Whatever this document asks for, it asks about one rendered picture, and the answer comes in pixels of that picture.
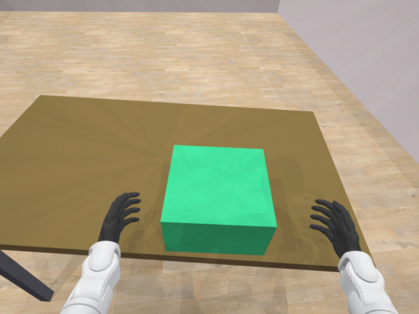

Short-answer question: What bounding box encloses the right robot forearm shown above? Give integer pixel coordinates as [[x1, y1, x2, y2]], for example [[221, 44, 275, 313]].
[[338, 251, 398, 314]]

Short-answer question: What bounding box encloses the left robot hand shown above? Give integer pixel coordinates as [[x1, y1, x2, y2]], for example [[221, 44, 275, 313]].
[[98, 192, 141, 244]]

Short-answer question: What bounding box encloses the table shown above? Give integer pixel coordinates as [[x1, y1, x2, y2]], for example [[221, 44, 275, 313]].
[[0, 95, 376, 302]]

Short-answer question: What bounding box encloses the left robot forearm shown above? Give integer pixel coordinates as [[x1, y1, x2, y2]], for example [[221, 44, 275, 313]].
[[60, 241, 120, 314]]

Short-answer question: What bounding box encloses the right robot hand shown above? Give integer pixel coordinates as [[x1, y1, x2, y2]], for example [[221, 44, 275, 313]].
[[310, 200, 361, 258]]

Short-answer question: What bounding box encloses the carton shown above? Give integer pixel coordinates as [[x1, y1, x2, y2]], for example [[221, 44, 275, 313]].
[[160, 145, 277, 256]]

